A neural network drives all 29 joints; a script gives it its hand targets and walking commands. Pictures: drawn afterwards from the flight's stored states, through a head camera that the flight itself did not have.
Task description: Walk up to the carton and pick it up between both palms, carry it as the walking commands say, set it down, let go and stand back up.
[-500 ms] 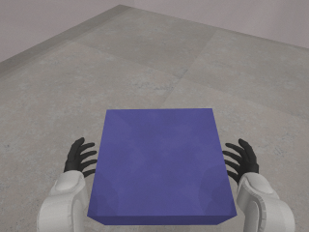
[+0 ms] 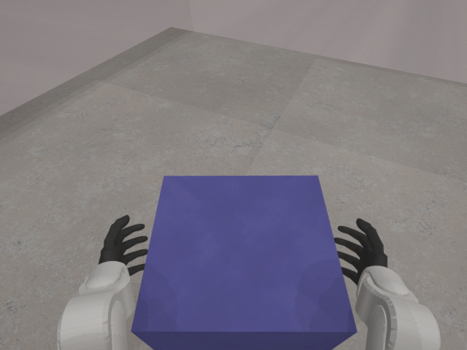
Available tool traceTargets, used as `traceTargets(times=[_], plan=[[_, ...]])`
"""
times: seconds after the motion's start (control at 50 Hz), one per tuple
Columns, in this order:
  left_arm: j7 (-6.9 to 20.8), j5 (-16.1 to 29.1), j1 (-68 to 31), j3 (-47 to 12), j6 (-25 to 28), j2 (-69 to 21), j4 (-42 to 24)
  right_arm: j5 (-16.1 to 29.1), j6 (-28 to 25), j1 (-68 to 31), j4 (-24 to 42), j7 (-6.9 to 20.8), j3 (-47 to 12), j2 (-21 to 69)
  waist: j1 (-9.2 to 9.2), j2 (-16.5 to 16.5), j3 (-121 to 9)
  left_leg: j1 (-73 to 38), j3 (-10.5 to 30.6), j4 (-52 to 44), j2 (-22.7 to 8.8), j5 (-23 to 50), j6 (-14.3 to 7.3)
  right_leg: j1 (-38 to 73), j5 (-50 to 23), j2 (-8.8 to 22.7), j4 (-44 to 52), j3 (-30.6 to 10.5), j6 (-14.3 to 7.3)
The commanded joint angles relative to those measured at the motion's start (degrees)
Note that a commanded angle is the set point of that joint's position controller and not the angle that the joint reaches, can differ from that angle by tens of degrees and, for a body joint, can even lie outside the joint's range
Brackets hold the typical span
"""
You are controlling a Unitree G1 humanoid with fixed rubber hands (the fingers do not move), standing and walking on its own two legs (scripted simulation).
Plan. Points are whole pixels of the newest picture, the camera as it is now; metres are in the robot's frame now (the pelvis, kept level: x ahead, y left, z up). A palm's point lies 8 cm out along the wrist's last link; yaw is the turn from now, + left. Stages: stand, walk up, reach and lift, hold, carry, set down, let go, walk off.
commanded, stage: carry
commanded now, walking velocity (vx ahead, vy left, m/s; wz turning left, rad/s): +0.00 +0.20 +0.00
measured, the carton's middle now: (241, 259) +0.30 +0.00 +0.01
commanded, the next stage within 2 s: none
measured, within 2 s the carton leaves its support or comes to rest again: neither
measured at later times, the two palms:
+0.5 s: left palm (100, 275) +0.23 +0.20 +0.09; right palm (354, 275) +0.24 -0.16 +0.09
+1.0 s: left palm (106, 273) +0.23 +0.19 +0.09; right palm (359, 274) +0.24 -0.17 +0.09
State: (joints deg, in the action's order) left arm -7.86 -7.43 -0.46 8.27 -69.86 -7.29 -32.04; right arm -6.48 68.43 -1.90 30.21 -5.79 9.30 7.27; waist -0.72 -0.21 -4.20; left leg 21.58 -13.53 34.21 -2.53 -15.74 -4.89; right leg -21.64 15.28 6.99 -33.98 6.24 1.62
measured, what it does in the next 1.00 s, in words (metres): stands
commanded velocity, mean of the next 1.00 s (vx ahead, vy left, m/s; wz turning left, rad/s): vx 0.00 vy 0.20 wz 0.00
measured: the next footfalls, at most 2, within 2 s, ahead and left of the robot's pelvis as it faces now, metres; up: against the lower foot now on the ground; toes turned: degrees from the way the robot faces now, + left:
none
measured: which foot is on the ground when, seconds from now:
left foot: down 0.00-1.00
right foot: down 0.00-1.00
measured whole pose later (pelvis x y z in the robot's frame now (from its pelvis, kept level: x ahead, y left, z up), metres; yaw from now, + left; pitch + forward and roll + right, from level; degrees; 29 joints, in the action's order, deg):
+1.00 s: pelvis -0.01 +0.01 -0.01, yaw +0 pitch +3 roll -1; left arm -6.8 -7.2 -1.0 8.9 -68.5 -7.3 -31.6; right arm -7.2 67.4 -3.4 29.5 -5.1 9.6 7.3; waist 0.1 -1.4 -3.3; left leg 23.6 -15.0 37.3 -2.6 -16.9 -5.8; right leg -23.4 14.7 9.1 -36.4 7.1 4.2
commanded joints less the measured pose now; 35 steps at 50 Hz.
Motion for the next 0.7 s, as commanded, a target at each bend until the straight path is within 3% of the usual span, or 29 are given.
traceTargets(times=[0.0,0.08,0.18,0.36,0.48,0.68], plan=[[14.9,24.6,-25.1,-45.1,0.7,-47.1,-5.6,23.2,-0.3,-25.1,5.1,14.6,-43.3,46.8,0.72,-4.3,-13.3,-6.3,9.1,-10.2,-10.1,9.6,0.2,5.7,-2.7,0.1,0.7,2.4,-0.9],[15.1,24.5,-24.9,-44.8,0.5,-46.1,-4.6,22.0,0.1,-24.2,3.8,14.5,-42.6,45.6,0.69,-2.5,-11.8,-3.9,9.1,-8.6,-10.0,4.9,0.7,4.7,-2.5,2.9,0.8,0.1,-1.1],[15.6,25.0,-26.9,-44.9,0.7,-46.7,-5.1,21.9,-0.1,-25.5,3.7,14.6,-42.5,46.7,0.6,-2.9,-10.7,-3.1,9.9,-11.1,-10.3,0.2,0.7,3.4,-1.7,2.7,-0.4,1.4,-0.3],[15.9,24.7,-26.3,-44.3,1.2,-46.8,-5.1,22.0,-0.6,-25.7,4.1,14.7,-43.3,47.3,0.75,-0.1,-12.1,-2.2,8.9,-8.0,-9.3,1.8,1.3,4.8,-2.7,4.6,0.6,-1.2,-1.5],[16.0,24.2,-26.5,-44.0,1.4,-46.9,-5.0,22.2,-0.8,-26.0,3.6,14.9,-43.4,47.7,0.72,-1.6,-12.2,-3.1,9.3,-9.3,-9.6,2.1,0.8,3.9,-3.3,3.5,-0.4,0.0,-1.4],[15.9,23.9,-26.2,-43.8,1.6,-46.8,-4.8,22.3,-0.9,-26.0,3.5,15.0,-43.6,47.8,0.69,-0.2,-12.5,-3.1,8.4,-7.2,-8.8,2.5,1.2,3.3,-3.7,4.9,1.0,-2.0,-1.9]])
